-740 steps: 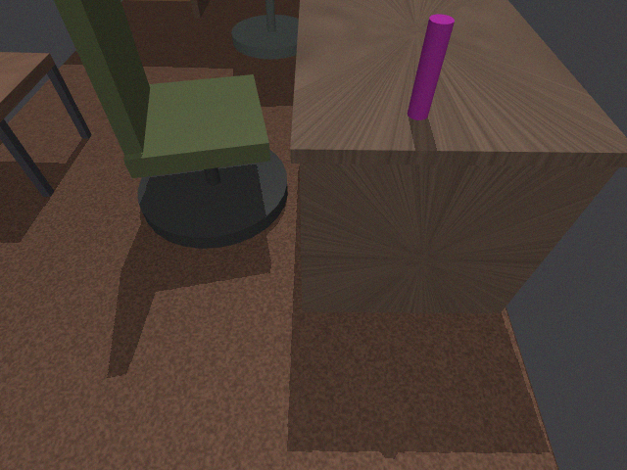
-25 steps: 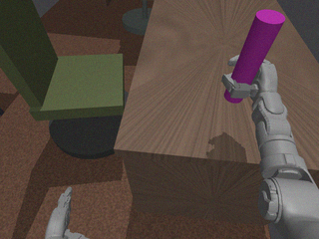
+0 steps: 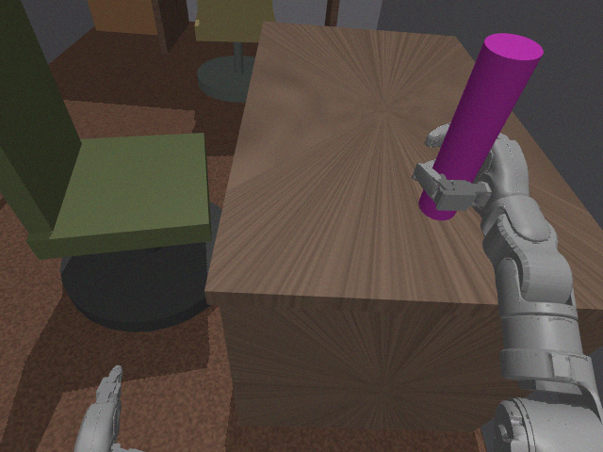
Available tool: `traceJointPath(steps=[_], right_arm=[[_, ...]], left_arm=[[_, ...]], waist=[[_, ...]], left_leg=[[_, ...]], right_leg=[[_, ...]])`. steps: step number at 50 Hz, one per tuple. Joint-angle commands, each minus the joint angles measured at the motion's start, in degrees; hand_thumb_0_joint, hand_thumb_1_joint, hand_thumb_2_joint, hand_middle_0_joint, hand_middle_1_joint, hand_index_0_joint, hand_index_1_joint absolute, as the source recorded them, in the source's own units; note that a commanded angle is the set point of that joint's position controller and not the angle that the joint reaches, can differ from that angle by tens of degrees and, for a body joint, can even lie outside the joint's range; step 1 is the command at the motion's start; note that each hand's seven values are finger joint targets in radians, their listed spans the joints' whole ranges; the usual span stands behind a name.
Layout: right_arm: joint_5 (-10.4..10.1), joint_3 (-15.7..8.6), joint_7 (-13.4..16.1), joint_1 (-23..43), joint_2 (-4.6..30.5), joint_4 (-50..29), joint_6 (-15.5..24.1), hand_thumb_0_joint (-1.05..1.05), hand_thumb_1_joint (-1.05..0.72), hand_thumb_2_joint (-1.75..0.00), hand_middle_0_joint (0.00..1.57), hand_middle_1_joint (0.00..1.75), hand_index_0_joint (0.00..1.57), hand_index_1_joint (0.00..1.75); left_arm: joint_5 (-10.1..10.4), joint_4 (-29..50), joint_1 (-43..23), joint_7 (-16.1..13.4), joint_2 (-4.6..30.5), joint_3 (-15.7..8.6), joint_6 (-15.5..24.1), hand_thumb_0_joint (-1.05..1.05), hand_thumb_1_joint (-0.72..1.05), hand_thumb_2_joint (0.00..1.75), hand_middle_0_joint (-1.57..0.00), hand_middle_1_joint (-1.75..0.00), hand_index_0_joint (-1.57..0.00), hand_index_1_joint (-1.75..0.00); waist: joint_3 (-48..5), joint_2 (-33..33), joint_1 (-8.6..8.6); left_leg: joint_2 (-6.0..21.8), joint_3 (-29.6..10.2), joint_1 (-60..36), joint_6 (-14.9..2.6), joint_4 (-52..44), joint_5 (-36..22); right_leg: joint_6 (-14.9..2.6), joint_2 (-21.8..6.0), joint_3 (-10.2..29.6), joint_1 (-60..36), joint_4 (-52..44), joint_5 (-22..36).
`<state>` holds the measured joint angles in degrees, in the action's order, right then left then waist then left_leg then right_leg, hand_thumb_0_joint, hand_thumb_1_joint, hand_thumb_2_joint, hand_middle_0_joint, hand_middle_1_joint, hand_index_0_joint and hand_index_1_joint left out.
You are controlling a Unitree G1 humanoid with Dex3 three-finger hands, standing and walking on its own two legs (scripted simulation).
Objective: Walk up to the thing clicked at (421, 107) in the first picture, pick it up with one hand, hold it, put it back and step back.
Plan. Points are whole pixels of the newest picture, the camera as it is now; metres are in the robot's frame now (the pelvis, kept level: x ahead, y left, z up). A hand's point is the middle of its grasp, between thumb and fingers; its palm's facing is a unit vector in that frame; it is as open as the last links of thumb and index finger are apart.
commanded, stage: lift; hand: right
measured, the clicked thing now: (467, 143) +0.38 -0.15 +0.25
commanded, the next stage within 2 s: hold in 0.50 s
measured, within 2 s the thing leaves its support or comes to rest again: neither
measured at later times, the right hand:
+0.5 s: hand (476, 182) +0.34 -0.16 +0.24, palm faces +0.01 +1.00 -0.05, open 6.6 cm
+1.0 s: hand (494, 170) +0.33 -0.16 +0.26, palm faces +0.00 +1.00 -0.06, open 6.6 cm
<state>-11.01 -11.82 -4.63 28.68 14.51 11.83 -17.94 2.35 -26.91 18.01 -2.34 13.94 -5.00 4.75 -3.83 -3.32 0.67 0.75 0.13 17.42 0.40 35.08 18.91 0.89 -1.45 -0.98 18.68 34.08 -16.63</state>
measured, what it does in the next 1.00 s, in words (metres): stands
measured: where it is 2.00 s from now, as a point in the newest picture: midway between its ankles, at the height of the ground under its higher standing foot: outside the picture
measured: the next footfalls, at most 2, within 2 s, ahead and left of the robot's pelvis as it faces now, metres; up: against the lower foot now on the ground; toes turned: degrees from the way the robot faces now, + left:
none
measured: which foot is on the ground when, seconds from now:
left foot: down 0.00-1.00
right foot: down 0.00-1.00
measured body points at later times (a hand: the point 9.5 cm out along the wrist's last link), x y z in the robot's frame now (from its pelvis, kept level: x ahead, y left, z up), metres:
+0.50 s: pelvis -0.01 +0.00 +0.00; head -0.05 +0.03 +0.45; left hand +0.15 +0.26 -0.07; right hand +0.33 -0.21 +0.24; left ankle -0.01 +0.12 -0.73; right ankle +0.01 -0.13 -0.73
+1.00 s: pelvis +0.00 +0.00 +0.00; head -0.04 +0.04 +0.45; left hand +0.17 +0.26 -0.07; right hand +0.32 -0.22 +0.26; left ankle -0.01 +0.12 -0.73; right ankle +0.01 -0.13 -0.73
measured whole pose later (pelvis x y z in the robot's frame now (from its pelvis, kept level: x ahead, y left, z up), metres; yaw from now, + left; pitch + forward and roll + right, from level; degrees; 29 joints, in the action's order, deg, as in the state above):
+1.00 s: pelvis +0.00 +0.00 +0.00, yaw -1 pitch -2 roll +0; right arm -14.3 -16.2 -9.8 23.9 18.1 -4.5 -34.3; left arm 2.5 -38.0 14.0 -2.8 14.4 -5.5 12.7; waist -4.2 -4.8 -0.3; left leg 0.8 1.3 12.2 0.2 31.7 17.6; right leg 1.0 -1.3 0.1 14.2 31.3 -15.2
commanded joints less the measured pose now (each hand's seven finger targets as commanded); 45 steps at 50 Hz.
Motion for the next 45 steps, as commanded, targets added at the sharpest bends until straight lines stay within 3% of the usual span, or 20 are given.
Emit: traceJointPath(steps=[1,3,4,8,10,13,19,22,24,25,28,29,30,31,33,36,37,40,43,45], right_arm=[[-0.9,-4.2,0.3,27.2,11.4,-16.5,2.6,0.0,-0.48,-1.3,1.41,1.46,1.42,1.46],[-1.3,-4.8,-0.1,26.5,11.7,-17.5,1.7,0.0,-0.47,-1.31,1.4,1.46,1.42,1.46],[-1.3,-5.7,-0.2,26.8,13.1,-18.1,1.0,0.0,-0.49,-1.3,1.41,1.45,1.42,1.45],[-1.6,-4.9,-0.8,25.3,11.8,-20.5,-0.9,0.0,-0.52,-1.31,1.42,1.46,1.43,1.46],[-2.1,-6.0,-0.9,25.0,12.5,-20.8,-1.6,0.0,-0.55,-1.31,1.43,1.46,1.43,1.46],[-1.9,-5.8,-1.2,25.3,13.0,-21.3,-2.7,0.0,-0.55,-1.3,1.43,1.46,1.44,1.46],[-2.4,-5.5,-1.7,24.6,12.4,-24.4,-4.5,0.0,-0.55,-1.29,1.41,1.43,1.41,1.43],[-2.8,-6.4,-1.8,24.7,12.7,-26.7,-5.1,0.0,-0.55,-1.3,1.41,1.44,1.42,1.44],[-3.1,-6.9,-1.7,24.5,13.0,-27.5,-5.5,0.0,-0.57,-1.3,1.42,1.44,1.42,1.44],[-3.0,-7.1,-1.7,24.0,13.5,-26.6,-6.0,0.0,-0.56,-1.31,1.42,1.46,1.43,1.46],[-2.9,-6.6,-1.7,23.3,12.8,-26.6,-7.0,0.0,-0.55,-1.32,1.43,1.47,1.44,1.47],[-2.7,-7.1,-1.6,23.6,13.6,-27.2,-7.1,0.0,-0.56,-1.31,1.42,1.45,1.42,1.45],[-3.0,-7.7,-1.5,22.2,13.8,-25.1,-7.6,0.0,-0.56,-1.3,1.41,1.44,1.42,1.44],[-2.9,-6.6,-1.8,23.8,13.2,-27.8,-7.6,0.0,-0.53,-1.32,1.42,1.46,1.43,1.46],[-3.1,-7.5,-2.3,22.7,13.9,-26.5,-8.2,0.0,-0.52,-1.32,1.41,1.46,1.42,1.46],[-3.2,-8.5,-3.3,22.2,15.3,-27.4,-8.4,0.0,-0.51,-1.32,1.41,1.46,1.42,1.46],[-3.5,-8.7,-3.6,21.4,15.0,-27.4,-8.7,0.0,-0.5,-1.32,1.41,1.46,1.42,1.46],[-4.1,-9.7,-4.4,22.2,15.9,-28.4,-9.3,0.0,-0.51,-1.31,1.41,1.45,1.42,1.45],[-4.0,-10.1,-4.6,21.6,16.1,-28.5,-10.1,0.0,-0.51,-1.3,1.4,1.44,1.41,1.44],[-4.3,-9.4,-4.9,21.5,15.3,-29.1,-10.7,0.0,-0.53,-1.31,1.41,1.45,1.42,1.45]], left_arm=[[0.1,7.7,-8.9,-0.6,5.0,-0.3,3.9,0.0,-0.53,0.03,-0.04,-0.04,-0.05,-0.03],[0.0,6.0,-9.1,-0.8,5.8,-1.5,4.2,0.0,-0.53,0.03,-0.04,-0.04,-0.05,-0.03],[0.1,7.0,-9.8,-1.1,8.4,-3.6,4.7,0.0,-0.53,0.02,-0.04,-0.04,-0.05,-0.03],[0.2,5.4,-8.4,-0.9,5.5,-0.9,4.9,0.0,-0.53,0.02,-0.04,-0.04,-0.05,-0.03],[0.2,6.2,-9.7,-1.2,7.3,-2.4,5.6,0.0,-0.53,0.02,-0.04,-0.04,-0.05,-0.03],[0.2,2.8,-9.1,-1.0,5.3,-0.4,6.0,0.0,-0.53,0.02,-0.04,-0.04,-0.05,-0.03],[0.1,3.3,-10.9,-1.0,8.0,-2.8,8.5,0.0,-0.53,0.02,-0.04,-0.04,-0.05,-0.03],[0.0,1.9,-10.5,-0.7,5.2,-0.4,9.1,0.0,-0.52,0.02,-0.04,-0.04,-0.05,-0.03],[0.0,2.1,-10.1,-1.0,6.0,-1.2,9.4,0.0,-0.52,0.02,-0.04,-0.04,-0.05,-0.03],[0.0,2.5,-10.5,-1.3,8.2,-3.5,9.6,0.0,-0.53,0.03,-0.04,-0.04,-0.05,-0.03],[0.0,1.5,-11.2,-1.2,6.6,-1.5,9.9,0.0,-0.52,0.02,-0.04,-0.04,-0.05,-0.03],[-0.2,0.4,-11.0,-1.3,6.3,-1.7,9.8,0.0,-0.53,0.02,-0.04,-0.04,-0.05,-0.03],[-0.1,3.9,-14.2,-1.6,9.1,-3.3,10.6,0.0,-0.53,0.03,-0.04,-0.04,-0.05,-0.03],[-0.2,-0.3,-12.2,-1.2,6.4,-1.4,10.3,0.0,-0.53,0.03,-0.04,-0.05,-0.05,-0.04],[0.0,0.6,-12.4,-1.3,6.4,-1.3,10.8,0.0,-0.53,0.03,-0.04,-0.05,-0.05,-0.04],[0.0,0.2,-11.0,-1.4,7.8,-2.9,10.7,0.0,-0.54,0.03,-0.04,-0.04,-0.05,-0.04],[0.1,1.3,-11.8,-1.4,7.2,-1.6,11.0,0.0,-0.53,0.03,-0.04,-0.05,-0.05,-0.04],[0.2,1.2,-11.2,-1.5,9.2,-4.1,11.4,0.0,-0.54,0.04,-0.04,-0.04,-0.05,-0.04],[0.3,-2.9,-9.3,-0.8,4.4,-0.2,10.7,0.0,-0.54,0.04,-0.04,-0.05,-0.05,-0.04],[0.2,-0.4,-12.5,-1.0,7.4,-2.5,11.4,0.0,-0.54,0.04,-0.04,-0.04,-0.05,-0.04]], waist=[[-11.8,4.7,-1.14],[-12.4,4.1,-0.7],[-13.6,4.8,-0.42],[-13.5,4.2,-0.51],[-12.9,6.4,-0.56],[-9.3,3.6,-0.58],[-10.2,2.4,0.05],[-11.4,2.4,-1.06],[-13.3,3.6,-1.04],[-13.7,3.1,-0.31],[-11.3,2.6,-1.21],[-11.7,1.9,-1.18],[-10.3,3.8,-1.11],[-9.8,1.6,-1.41],[-8.8,2.9,-1.14],[-11.7,4.0,-0.47],[-10.9,4.1,-1.23],[-12.3,3.2,-0.58],[-11.1,1.8,-1.56],[-11.2,2.5,-1.26]], left_leg=[[-0.2,1.6,-1.5,0.7,-6.7,-12.6],[0.1,1.2,-1.8,0.76,-7.7,-10.4],[-0.1,1.5,-2.0,0.76,-7.6,-10.7],[-0.1,1.6,-2.5,0.71,-7.8,-12.3],[-0.2,2.1,-2.9,0.87,-8.3,-11.8],[-0.1,1.8,-0.6,0.66,-9.0,-8.7],[-0.7,2.7,-0.7,0.22,-9.1,-7.3],[-0.8,2.7,-1.8,0.19,-9.0,-8.1],[-0.8,2.7,-2.6,0.28,-8.5,-10.5],[-1.0,2.8,-2.4,0.26,-8.3,-11.5],[-0.8,2.8,-2.3,0.28,-8.6,-11.6],[-0.6,2.5,-2.4,0.22,-8.8,-11.3],[-0.8,2.7,-2.4,0.4,-9.1,-10.4],[-0.7,2.7,-2.1,0.16,-9.4,-8.5],[-0.8,2.7,-1.9,0.32,-9.8,-7.5],[-0.6,2.4,-2.7,0.53,-9.4,-10.5],[-0.8,2.6,-3.1,0.48,-9.3,-11.0],[-0.9,2.9,-3.4,0.43,-8.7,-13.6],[-0.4,2.4,-3.3,0.49,-9.0,-14.2],[-0.6,2.5,-3.6,0.53,-8.9,-14.5]], right_leg=[[-2.01,1.5,-0.5,-8.1,-4.2,9.1],[-2.17,1.6,-0.5,-8.8,-4.7,7.2],[-2.21,1.5,-0.3,-9.4,-5.0,7.3],[-2.12,1.6,-0.4,-10.6,-5.0,9.0],[-2.22,1.5,-0.1,-10.7,-5.3,8.6],[-2.23,1.7,-0.2,-9.8,-6.3,5.5],[-2.03,1.3,0.6,-11.0,-7.1,4.2],[-1.92,1.3,0.7,-11.1,-6.9,5.6],[-1.95,1.2,0.7,-12.3,-6.3,8.2],[-1.86,1.1,0.9,-13.1,-6.4,9.2],[-1.78,1.3,0.7,-12.1,-6.3,9.6],[-1.82,1.5,0.6,-12.0,-6.3,9.1],[-1.93,1.4,0.6,-11.1,-6.7,7.9],[-1.82,1.4,0.8,-10.7,-7.2,6.0],[-2.02,1.5,0.8,-10.4,-7.2,5.0],[-2.03,1.7,0.5,-11.7,-6.6,7.9],[-1.91,1.5,0.6,-11.7,-6.6,8.6],[-1.85,1.5,0.7,-12.8,-6.2,11.1],[-1.96,1.9,0.2,-11.9,-5.9,11.5],[-1.9,1.7,0.5,-12.0,-6.1,12.0]])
